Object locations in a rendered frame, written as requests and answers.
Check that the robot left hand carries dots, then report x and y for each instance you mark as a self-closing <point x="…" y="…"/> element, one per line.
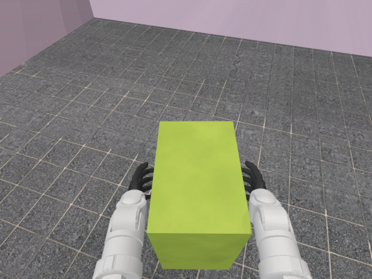
<point x="138" y="181"/>

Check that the robot right hand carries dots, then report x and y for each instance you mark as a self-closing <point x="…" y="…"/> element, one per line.
<point x="255" y="180"/>

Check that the carton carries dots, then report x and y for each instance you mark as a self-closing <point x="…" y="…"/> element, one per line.
<point x="198" y="214"/>

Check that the robot right forearm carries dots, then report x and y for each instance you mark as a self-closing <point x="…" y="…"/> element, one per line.
<point x="275" y="239"/>

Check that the robot left forearm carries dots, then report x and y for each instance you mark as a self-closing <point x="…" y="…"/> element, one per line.
<point x="121" y="258"/>

